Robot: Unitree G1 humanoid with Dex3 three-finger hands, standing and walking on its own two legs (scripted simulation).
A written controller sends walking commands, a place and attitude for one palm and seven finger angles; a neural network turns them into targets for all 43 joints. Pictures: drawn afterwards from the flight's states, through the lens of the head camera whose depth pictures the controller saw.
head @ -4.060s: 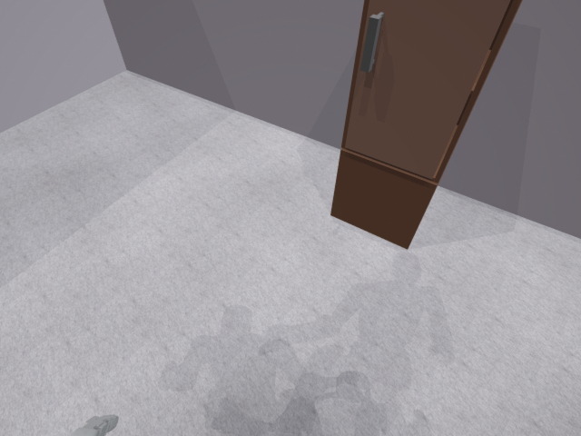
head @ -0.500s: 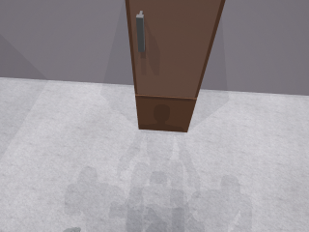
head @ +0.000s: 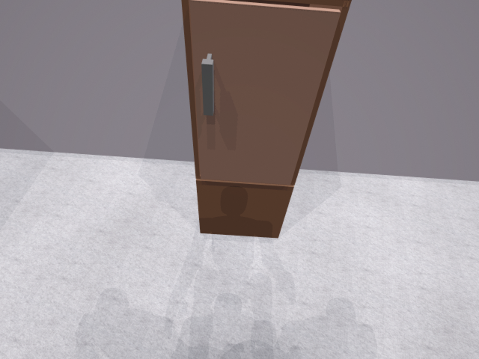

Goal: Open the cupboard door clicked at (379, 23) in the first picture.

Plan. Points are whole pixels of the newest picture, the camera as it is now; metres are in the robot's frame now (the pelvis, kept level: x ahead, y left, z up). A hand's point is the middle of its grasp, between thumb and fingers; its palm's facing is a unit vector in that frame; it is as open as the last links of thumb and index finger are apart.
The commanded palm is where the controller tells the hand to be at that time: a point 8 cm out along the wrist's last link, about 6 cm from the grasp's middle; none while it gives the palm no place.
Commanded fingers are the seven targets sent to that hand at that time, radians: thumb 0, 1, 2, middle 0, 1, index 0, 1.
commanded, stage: take the last steps up to it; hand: left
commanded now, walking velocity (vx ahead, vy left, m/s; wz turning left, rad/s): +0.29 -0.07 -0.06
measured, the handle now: (209, 84) +0.74 +0.13 +0.07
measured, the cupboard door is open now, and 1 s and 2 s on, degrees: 0 0 0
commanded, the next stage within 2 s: come to a stop and stand still in 0.32 s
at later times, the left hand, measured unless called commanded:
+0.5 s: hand (189, 318) +0.23 +0.11 -0.15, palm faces +0.04 -0.97 -0.23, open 7.3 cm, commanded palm none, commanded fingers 0.00 0.90 0.90 -0.20 -0.30 -0.20 -0.30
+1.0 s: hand (158, 323) +0.22 +0.17 -0.17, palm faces +0.09 -0.98 -0.20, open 7.4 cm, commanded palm none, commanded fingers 0.00 0.90 0.90 -0.20 -0.30 -0.20 -0.30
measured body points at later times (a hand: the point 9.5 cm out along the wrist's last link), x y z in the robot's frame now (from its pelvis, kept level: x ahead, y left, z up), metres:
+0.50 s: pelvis +0.16 -0.07 +0.00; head +0.19 -0.10 +0.45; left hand +0.23 +0.16 -0.14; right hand +0.10 -0.28 -0.17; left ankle +0.08 +0.07 -0.65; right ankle +0.21 -0.16 -0.73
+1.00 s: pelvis +0.18 -0.02 +0.01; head +0.22 +0.01 +0.46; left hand +0.22 +0.23 -0.16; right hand +0.28 -0.25 -0.12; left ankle +0.20 +0.07 -0.73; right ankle +0.15 -0.17 -0.66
